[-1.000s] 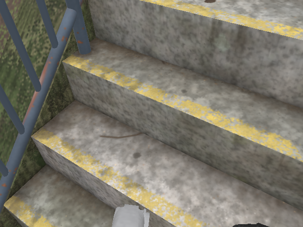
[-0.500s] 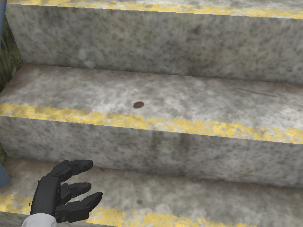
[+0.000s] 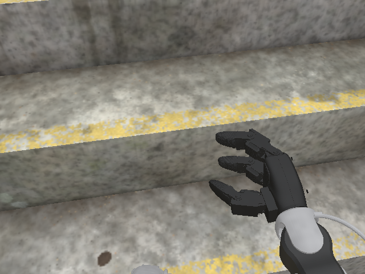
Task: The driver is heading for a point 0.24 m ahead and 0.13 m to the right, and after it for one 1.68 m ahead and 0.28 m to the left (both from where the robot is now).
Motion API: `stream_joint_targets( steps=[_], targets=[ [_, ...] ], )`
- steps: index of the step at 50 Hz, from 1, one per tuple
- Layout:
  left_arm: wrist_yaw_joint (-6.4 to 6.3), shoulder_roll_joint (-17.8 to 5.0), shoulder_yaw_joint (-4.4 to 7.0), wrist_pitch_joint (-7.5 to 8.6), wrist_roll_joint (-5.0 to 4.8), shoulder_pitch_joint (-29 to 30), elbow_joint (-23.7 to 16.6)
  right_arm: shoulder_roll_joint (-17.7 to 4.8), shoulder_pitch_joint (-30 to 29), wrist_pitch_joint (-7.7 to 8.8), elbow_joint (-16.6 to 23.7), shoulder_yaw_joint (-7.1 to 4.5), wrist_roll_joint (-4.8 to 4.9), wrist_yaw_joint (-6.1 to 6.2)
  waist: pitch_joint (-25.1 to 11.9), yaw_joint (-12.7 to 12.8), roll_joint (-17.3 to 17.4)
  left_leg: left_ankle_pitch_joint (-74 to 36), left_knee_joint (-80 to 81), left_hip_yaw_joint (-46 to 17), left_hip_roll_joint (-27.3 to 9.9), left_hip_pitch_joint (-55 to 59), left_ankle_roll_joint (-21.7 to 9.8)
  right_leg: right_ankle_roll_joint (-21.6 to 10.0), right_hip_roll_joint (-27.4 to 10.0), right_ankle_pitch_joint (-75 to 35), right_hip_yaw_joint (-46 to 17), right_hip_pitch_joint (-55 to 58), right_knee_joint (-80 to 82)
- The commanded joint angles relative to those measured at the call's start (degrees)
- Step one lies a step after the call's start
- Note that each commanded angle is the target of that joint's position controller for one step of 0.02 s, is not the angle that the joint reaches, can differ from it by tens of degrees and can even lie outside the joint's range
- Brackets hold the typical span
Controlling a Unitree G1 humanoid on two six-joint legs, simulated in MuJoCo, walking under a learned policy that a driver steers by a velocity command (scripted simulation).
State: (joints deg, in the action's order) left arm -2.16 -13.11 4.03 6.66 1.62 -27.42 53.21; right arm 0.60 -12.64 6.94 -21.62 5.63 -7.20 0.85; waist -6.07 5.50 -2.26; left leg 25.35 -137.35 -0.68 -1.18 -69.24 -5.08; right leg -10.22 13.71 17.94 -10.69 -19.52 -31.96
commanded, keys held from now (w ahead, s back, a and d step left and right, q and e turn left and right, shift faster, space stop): w+e+shift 0.26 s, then w+q+shift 0.74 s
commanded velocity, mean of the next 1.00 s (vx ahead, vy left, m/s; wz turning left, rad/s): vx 1.00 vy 0.00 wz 0.03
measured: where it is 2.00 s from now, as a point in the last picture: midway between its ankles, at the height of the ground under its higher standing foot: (190, 93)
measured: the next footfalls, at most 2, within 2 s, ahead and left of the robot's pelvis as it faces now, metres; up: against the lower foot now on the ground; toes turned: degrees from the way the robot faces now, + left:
left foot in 0.24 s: +0.14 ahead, +0.18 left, +0.21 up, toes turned -4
right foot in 0.58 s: +0.28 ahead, -0.26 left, +0.20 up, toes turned -17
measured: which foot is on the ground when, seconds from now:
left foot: up 0.00-0.22, down 0.24-0.56, up 0.58-1.00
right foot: down 0.00-0.16, up 0.18-0.56, down 0.58-1.00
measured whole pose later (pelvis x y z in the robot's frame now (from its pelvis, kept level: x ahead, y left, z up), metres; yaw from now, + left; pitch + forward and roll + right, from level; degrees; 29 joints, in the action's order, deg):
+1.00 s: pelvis +0.34 -0.16 +0.25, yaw +3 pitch +4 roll +3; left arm -2.6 -9.5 0.4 8.1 -1.4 -25.1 56.9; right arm -6.6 -4.8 -2.5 -32.0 1.2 1.3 1.2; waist -5.4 -1.0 -0.5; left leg 29.6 -99.2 11.4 3.2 -62.9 -10.5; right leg -1.4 -6.5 5.0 20.6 2.3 -4.0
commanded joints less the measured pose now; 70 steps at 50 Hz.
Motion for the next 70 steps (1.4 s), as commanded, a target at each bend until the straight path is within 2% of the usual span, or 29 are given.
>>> stream_joint_targets(
  steps=[1,5,7,9,10,13,14,19,27,29,30,31,32,34,41,45,48,51,53,54,55,60,64,65,66,67,68,69,70],
  targets=[
    [-2.54,-4.41,2.52,1.18,-0.28,-20.84,2.12,-2.74,-10.21,1.77,3.97,-0.66,-0.64,-2.30,-3.09,6.21,3.30,12.40,0.42,1.40,0.90,-31.76,-1.75,-6.07,-16.89,-51.67,-23.94,43.97,3.43],
    [-2.04,-1.00,2.72,-0.29,-1.19,-0.84,-4.58,1.49,-14.96,-1.89,7.13,1.61,3.33,-1.87,-6.13,-3.02,1.03,10.02,46.21,7.85,2.78,22.37,-1.27,-6.09,-15.24,-63.95,-13.42,4.93,25.99],
    [-0.22,-7.87,5.18,2.47,-3.42,4.16,-8.79,-8.06,1.03,-4.36,3.10,-4.38,7.76,1.95,-16.92,-9.93,-7.06,13.52,61.77,5.61,5.84,56.56,0.77,-6.45,-16.24,-117.50,-13.57,-1.12,12.20],
    [3.09,-10.24,6.12,4.62,-4.44,7.93,-11.77,-18.76,16.79,-2.10,-2.37,-9.34,7.69,2.37,-43.94,-17.15,13.28,19.01,91.99,-29.69,-13.18,93.86,-5.99,6.42,-1.53,-65.14,-9.47,-22.73,-37.08],
    [3.12,-6.94,5.15,5.19,-1.16,2.64,-13.33,-17.14,6.24,-2.00,-5.41,-9.81,8.75,1.81,-53.25,-6.27,31.02,11.66,85.19,-41.98,-24.00,91.19,-8.83,9.27,-3.40,-17.32,-13.92,-25.85,-70.75],
    [2.12,3.14,1.96,2.29,0.35,20.06,-17.79,-8.72,11.93,-4.70,-20.58,-8.40,7.09,1.00,-5.08,-7.00,-1.08,-11.32,93.66,-4.22,-10.19,71.19,-1.25,2.71,-10.37,-10.58,0.79,-45.06,-70.81],
    [3.73,2.89,1.48,-0.58,-0.45,13.07,-19.32,-10.71,7.08,-3.85,-20.80,-9.58,4.49,2.54,-1.47,1.34,-3.27,-2.70,99.99,-13.17,-18.14,60.40,-2.58,4.51,-13.73,-9.89,-1.50,-44.00,-70.13],
    [3.25,6.32,-3.01,-4.60,-0.41,22.39,-25.73,-12.96,15.95,0.58,-30.00,-9.82,4.83,-0.06,16.49,1.29,5.45,11.82,119.05,-9.18,-18.47,40.50,-3.40,5.11,-14.70,-4.64,-6.13,-51.24,-71.35],
    [5.05,-5.53,1.39,-4.09,-2.69,0.95,-19.56,-29.07,12.67,1.34,-23.23,-12.75,5.54,-0.59,-4.94,11.32,3.17,-36.28,109.46,4.61,-8.91,44.80,-5.08,4.16,-17.29,-12.76,16.67,19.13,-17.44],
    [5.55,-7.18,2.49,-2.23,-0.76,-8.62,-15.29,-22.07,11.91,-0.69,-19.75,-11.88,5.05,-0.49,-3.23,14.69,2.11,-28.66,71.44,2.36,-1.69,45.07,-2.30,9.92,-16.30,-15.16,13.70,24.05,7.89],
    [6.53,-6.56,0.65,-1.32,0.39,-1.14,-15.37,-8.33,15.08,-1.25,-16.60,-8.70,5.78,-0.54,2.34,3.83,-4.80,-5.23,37.89,-6.41,4.96,23.53,-0.64,14.38,-21.93,-30.07,4.33,22.13,-9.43],
    [5.77,-9.08,0.54,-1.70,2.29,4.57,-17.99,-3.42,30.87,-0.89,-15.03,-8.93,8.60,0.93,-10.80,-6.48,-13.23,-13.87,19.45,-16.57,4.57,15.72,0.80,19.66,-34.44,-43.34,-8.27,25.59,-6.35],
    [4.11,-11.35,2.08,-1.76,2.52,5.67,-17.71,-5.29,29.33,-0.31,-12.61,-9.05,7.23,0.99,-16.62,-4.32,-15.77,-18.01,8.99,-11.40,5.17,11.68,3.10,16.40,-40.71,11.30,-29.26,21.32,16.59],
    [3.03,-4.63,-0.79,-0.28,0.75,18.37,-15.18,-5.72,14.22,-1.40,-6.12,-7.50,4.05,0.50,4.33,-9.37,-14.00,-21.94,-7.61,-6.50,2.36,-3.24,2.48,9.88,-37.57,18.36,-14.96,1.68,16.12],
    [2.11,-3.24,-1.22,4.28,0.74,10.14,-3.04,-9.78,9.69,-7.91,-6.83,-7.26,7.40,0.48,10.55,-11.34,3.93,-17.92,-3.79,-4.41,3.96,-7.83,-1.55,8.19,-35.83,1.79,11.31,-3.04,25.78],
    [0.43,-5.46,-1.14,3.95,-1.22,-0.27,2.90,-8.03,-2.76,-9.38,-4.42,-5.30,8.55,0.42,11.48,-5.50,0.78,-7.28,21.46,8.82,3.24,-7.09,-5.28,4.86,-31.03,-6.42,22.42,7.51,39.93],
    [-1.39,-4.70,-2.48,2.02,-3.46,6.04,-0.28,-10.27,15.39,-9.17,-10.53,-5.69,9.19,0.03,-0.97,-14.17,-1.03,-0.96,39.60,17.43,5.56,23.91,-6.51,2.66,-26.23,-74.03,35.59,10.66,27.90],
    [0.14,-17.09,1.20,0.85,-5.89,10.23,-6.51,-17.40,33.67,-9.70,-13.86,-8.01,7.62,1.28,-15.40,-18.49,-9.11,26.27,55.40,13.32,13.12,43.73,-6.36,-5.51,-35.66,-128.42,29.06,21.66,-3.38],
    [4.00,-12.04,1.21,0.08,-2.60,18.11,-13.82,-21.83,34.54,-9.00,-14.40,-10.12,6.78,0.11,-10.07,-18.19,-3.18,24.66,84.33,-11.81,12.92,51.73,-10.15,-2.32,-30.75,-81.41,21.16,2.33,-34.04],
    [6.40,-5.08,-0.16,0.36,-0.55,26.09,-19.87,-25.85,21.51,-9.74,-11.93,-12.10,7.34,0.83,-3.24,-13.77,16.95,30.46,107.62,-44.29,5.92,46.96,-16.37,2.75,-13.86,-21.25,15.55,-21.29,-55.98],
    [7.09,-0.42,-1.71,1.16,4.14,30.37,-25.53,-21.05,17.16,-8.36,-9.69,-11.04,7.53,1.10,2.19,-11.76,5.26,23.35,118.09,-62.95,1.50,45.34,-16.26,6.43,-10.12,-14.54,1.62,-36.52,-81.32],
    [1.78,7.09,-6.99,-0.30,4.75,25.14,-29.42,-18.16,28.22,-2.22,-21.71,-9.70,5.36,1.20,16.03,-3.26,-5.45,-13.51,112.82,-36.82,3.92,39.86,-7.50,8.32,-13.65,-9.46,4.75,-51.71,-95.71],
    [0.21,8.55,-7.73,-0.92,3.39,40.25,-35.18,-19.85,39.46,-0.56,-26.89,-10.17,5.04,0.00,14.85,-11.23,4.70,-32.28,118.19,-32.27,-0.59,53.53,-11.29,7.53,-13.16,13.24,11.39,-68.49,-110.10],
    [3.18,0.95,-8.32,-2.82,0.93,52.98,-40.65,-7.70,68.81,-1.41,-44.71,-5.29,-2.03,-3.30,-5.76,-10.68,6.89,-35.30,101.98,-24.10,4.83,64.20,-4.10,0.07,-7.70,23.36,2.75,-71.36,-95.46],
    [3.11,3.31,-8.62,-4.64,1.93,57.25,-45.24,-11.48,70.32,-3.24,-43.09,-5.84,-2.51,-6.29,-5.60,-9.36,2.92,-47.81,103.67,-23.25,8.60,60.62,-3.16,-1.34,-7.34,15.78,8.85,-64.97,-75.78],
    [3.08,3.04,-8.65,-6.01,2.29,55.57,-45.96,-16.79,55.12,-4.28,-36.71,-7.32,-1.17,-6.78,-8.31,-3.60,4.02,-46.77,115.08,-23.26,8.60,42.61,-5.90,-0.37,-8.62,11.09,13.02,-44.55,-60.81],
    [2.16,12.63,-11.41,-4.69,1.22,43.62,-38.07,-23.86,36.03,-2.41,-27.97,-11.92,8.64,0.29,3.23,-3.08,4.78,-40.13,143.69,-25.63,-2.29,17.71,-12.19,3.28,-8.77,11.59,22.76,-8.62,-58.57],
    [0.33,6.94,-7.77,-3.88,0.03,30.00,-30.89,-24.53,31.22,-0.40,-24.60,-11.20,12.47,1.48,-4.68,2.48,-0.47,-83.63,133.18,-19.56,-0.93,16.90,-11.70,4.53,-7.39,12.18,22.11,13.47,-59.22],
    [-1.44,0.43,-3.87,-4.09,-0.94,16.62,-28.89,-30.52,26.81,2.19,-22.71,-13.47,11.60,0.60,-13.29,11.09,2.65,-114.49,116.03,-21.29,-3.54,24.67,-10.63,4.13,-7.60,20.34,15.44,23.17,-54.26]
  ],
)
Keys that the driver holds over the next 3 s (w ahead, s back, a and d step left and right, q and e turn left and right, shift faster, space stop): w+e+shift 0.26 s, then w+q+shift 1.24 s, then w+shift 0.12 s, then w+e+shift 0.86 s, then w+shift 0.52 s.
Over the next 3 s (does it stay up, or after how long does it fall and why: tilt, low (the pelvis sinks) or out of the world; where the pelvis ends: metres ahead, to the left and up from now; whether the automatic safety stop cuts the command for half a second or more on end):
stays up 0.95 0.37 0.87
